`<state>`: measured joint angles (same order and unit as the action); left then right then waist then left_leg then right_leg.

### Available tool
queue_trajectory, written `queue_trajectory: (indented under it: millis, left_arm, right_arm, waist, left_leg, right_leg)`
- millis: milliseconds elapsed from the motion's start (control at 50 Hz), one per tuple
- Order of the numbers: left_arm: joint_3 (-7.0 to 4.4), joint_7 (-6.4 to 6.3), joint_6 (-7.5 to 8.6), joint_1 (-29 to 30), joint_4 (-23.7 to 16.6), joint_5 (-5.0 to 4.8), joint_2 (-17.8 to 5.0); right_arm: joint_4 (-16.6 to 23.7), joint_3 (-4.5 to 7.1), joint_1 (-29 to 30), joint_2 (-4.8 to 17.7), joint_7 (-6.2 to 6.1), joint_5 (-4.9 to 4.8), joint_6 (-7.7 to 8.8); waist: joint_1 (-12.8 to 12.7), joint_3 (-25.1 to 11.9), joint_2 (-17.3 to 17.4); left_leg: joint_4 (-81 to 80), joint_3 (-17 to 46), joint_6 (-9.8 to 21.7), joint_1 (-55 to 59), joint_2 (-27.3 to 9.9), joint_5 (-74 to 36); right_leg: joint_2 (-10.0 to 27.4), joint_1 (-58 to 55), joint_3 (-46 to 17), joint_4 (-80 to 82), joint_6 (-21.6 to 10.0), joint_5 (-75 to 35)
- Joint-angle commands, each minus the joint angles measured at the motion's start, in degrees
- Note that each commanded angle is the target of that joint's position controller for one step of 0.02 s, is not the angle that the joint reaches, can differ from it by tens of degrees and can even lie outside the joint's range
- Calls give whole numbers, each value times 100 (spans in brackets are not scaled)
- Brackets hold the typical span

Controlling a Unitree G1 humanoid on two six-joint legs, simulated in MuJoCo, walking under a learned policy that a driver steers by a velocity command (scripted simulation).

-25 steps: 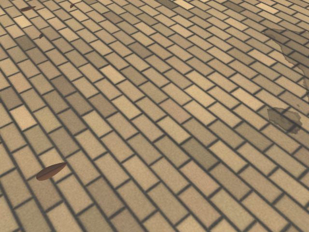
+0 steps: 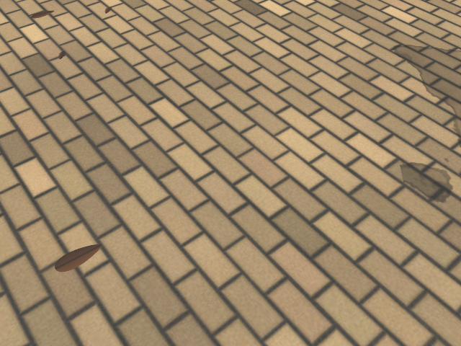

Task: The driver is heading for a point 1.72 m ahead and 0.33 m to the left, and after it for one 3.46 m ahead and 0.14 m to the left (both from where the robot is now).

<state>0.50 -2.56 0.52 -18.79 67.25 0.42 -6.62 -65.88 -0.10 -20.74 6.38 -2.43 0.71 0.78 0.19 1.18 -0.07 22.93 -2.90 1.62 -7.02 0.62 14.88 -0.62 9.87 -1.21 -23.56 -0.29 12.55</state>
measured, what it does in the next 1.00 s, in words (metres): walks ahead: left foot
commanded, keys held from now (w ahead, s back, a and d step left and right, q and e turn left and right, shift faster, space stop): w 0.60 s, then no key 0.34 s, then w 0.06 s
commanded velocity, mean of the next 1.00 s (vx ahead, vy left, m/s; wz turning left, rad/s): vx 0.31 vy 0.00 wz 0.00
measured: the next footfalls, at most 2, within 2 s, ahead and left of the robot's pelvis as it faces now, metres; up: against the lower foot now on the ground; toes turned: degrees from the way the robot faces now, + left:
left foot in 0.70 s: +0.44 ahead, +0.03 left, +0.00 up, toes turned +4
right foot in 1.34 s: +0.53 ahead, -0.17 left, +0.00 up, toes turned -5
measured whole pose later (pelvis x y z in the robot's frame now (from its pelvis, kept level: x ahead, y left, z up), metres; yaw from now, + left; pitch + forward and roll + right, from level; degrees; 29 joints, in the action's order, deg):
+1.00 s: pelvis +0.37 -0.02 +0.00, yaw -1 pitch -1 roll +0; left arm -1.5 -1.3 0.6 -12.0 59.3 1.7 -8.4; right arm -62.0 0.7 -19.3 8.2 -0.5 1.2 4.4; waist 0.7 4.5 -1.2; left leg 20.4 -7.5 7.1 -12.0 4.2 8.2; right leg 2.2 24.9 -0.4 -47.6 -2.0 19.7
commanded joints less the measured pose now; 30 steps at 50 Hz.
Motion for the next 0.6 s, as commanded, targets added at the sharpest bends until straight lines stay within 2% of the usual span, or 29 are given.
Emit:
queue_trajectory:
  millis: [20, 40, 60, 80, 100, 140, 160, 180, 200, 220, 240, 260, 280, 300, 320, 340, 380, 440, 540, 600]
  left_arm:
    - [-98, 21, -21, -389, -115, 49, -408]
    - [-106, 58, -25, -253, -225, 105, -373]
    - [-88, 103, -4, -85, -363, 159, -248]
    - [-74, 144, 46, 91, -505, 219, -179]
    - [-91, 181, 106, 218, -626, 210, -216]
    - [-142, 254, 228, 225, -763, 163, -305]
    - [-158, 283, 284, 163, -800, 128, -303]
    - [-174, 299, 328, 25, -787, 88, -274]
    - [-183, 301, 360, -353, -673, 53, -187]
    - [-223, 285, 372, -893, -458, 30, -179]
    - [-299, 245, 395, -1474, -288, 60, -350]
    - [-441, 176, 428, -2169, -231, 117, -919]
    - [-517, 181, 338, -2484, -91, 70, -1218]
    - [-448, 174, 308, -1750, -305, 92, -971]
    - [-413, 205, 351, -1234, -501, 72, -886]
    - [-384, 208, 406, -961, -605, 62, -815]
    - [-295, 175, 511, -1005, -574, 46, -595]
    - [-232, 150, 573, -1492, -371, 38, -549]
    - [-157, 133, 610, -1600, -351, 56, -584]
    - [-185, 103, 644, -1602, -311, 58, -750]
  right_arm:
    - [24, 185, -641, 688, 5, 6, -59]
    - [17, 235, -816, 774, 15, 6, -91]
    - [-27, 286, -1041, 871, 20, 5, -108]
    - [-46, 327, -1112, 904, 26, 11, -100]
    - [-25, 339, -1075, 881, 39, 39, -71]
    - [72, 380, -880, 949, 70, 98, 19]
    - [119, 390, -741, 964, 82, 85, 63]
    - [175, 395, -569, 951, 94, 48, 99]
    - [240, 402, -340, 952, 104, -7, 118]
    - [290, 406, -220, 927, 116, -19, 133]
    - [373, 360, -106, 763, 135, 15, 187]
    - [598, 221, 41, 287, 198, -4, 254]
    - [770, 292, 106, 535, 255, 108, 262]
    - [820, 325, 285, 690, 314, 214, 263]
    - [839, 299, 355, 562, 366, 175, 302]
    - [797, 291, 297, 487, 398, 115, 340]
    - [742, 338, 255, 559, 443, 138, 301]
    - [875, 361, 611, 540, 446, 110, 206]
    - [1457, 252, 2072, 423, 449, 46, 181]
    - [1598, 244, 2290, 538, 424, 15, 189]
  waist:
    - [85, 566, 441]
    - [188, 807, 611]
    - [284, 989, 836]
    - [324, 1181, 923]
    - [298, 1251, 828]
    - [173, 1126, 638]
    - [80, 1076, 621]
    - [-47, 1005, 583]
    - [-273, 916, 515]
    - [-471, 808, 370]
    - [-694, 668, -45]
    - [-932, 367, -1482]
    - [-850, 554, -1702]
    - [-458, 989, -812]
    - [-264, 1047, -410]
    - [-104, 964, -257]
    - [-7, 708, -200]
    - [-21, 565, -371]
    - [-208, 805, -526]
    - [-165, 776, -644]
  left_leg:
    - [-787, 930, 395, -428, -584, 2174]
    - [-1047, 1362, 589, -432, -858, 2955]
    - [-1391, 1912, 830, -383, -1289, 3525]
    - [-1619, 2354, 1054, -522, -1699, 3599]
    - [-1754, 2531, 1177, -602, -1880, 3344]
    - [-1680, 2361, 1183, -428, -1876, 2621]
    - [-1553, 2122, 1112, -494, -1774, 2306]
    - [-1400, 1797, 1009, -695, -1583, 2030]
    - [-1132, 1420, 896, -1124, -1340, 1896]
    - [-684, 1118, 815, -1621, -1066, 1824]
    - [168, 710, 678, -2191, -748, 1590]
    - [2206, -178, 376, -2968, -28, 1354]
    - [3481, -107, 424, -3635, 162, 1769]
    - [4114, 227, 486, -3746, -257, 1275]
    - [4138, 343, 481, -3658, -404, 696]
    - [3996, 364, 420, -3444, -508, 248]
    - [3814, 206, 286, -3267, -521, -195]
    - [3662, -44, 183, -3532, -428, -458]
    - [2038, -442, 127, -3227, -204, -988]
    - [1283, -588, 350, -2556, -44, -1072]
  right_leg:
    - [-28, 652, -22, -240, -308, 1406]
    - [-153, 1164, 125, -666, -330, 1749]
    - [-209, 1564, 369, -1216, -325, 1684]
    - [-14, 1731, 477, -1719, -325, 1368]
    - [150, 1873, 435, -2021, -339, 1262]
    - [303, 2000, 332, -2115, -376, 1392]
    - [310, 1757, 359, -1792, -400, 1330]
    - [222, 1258, 469, -1360, -419, 1117]
    - [62, 405, 654, -748, -441, 685]
    - [-187, -539, 788, -341, -429, 496]
    - [54, -1413, 337, 52, -443, 697]
    - [1533, -2015, -1971, 1291, -720, 2325]
    - [2254, -1702, -3568, 1835, -1181, 3253]
    - [2192, -1093, -3272, 1787, -1223, 3277]
    - [1970, -755, -2712, 1807, -1143, 2645]
    - [1717, -674, -2160, 1866, -1037, 1808]
    - [1378, -881, -1327, 1819, -903, 348]
    - [1204, -1238, -651, 1559, -876, -1594]
    - [1019, -919, -129, 1552, -908, -2849]
    - [1150, -1035, -6, 1438, -914, -3646]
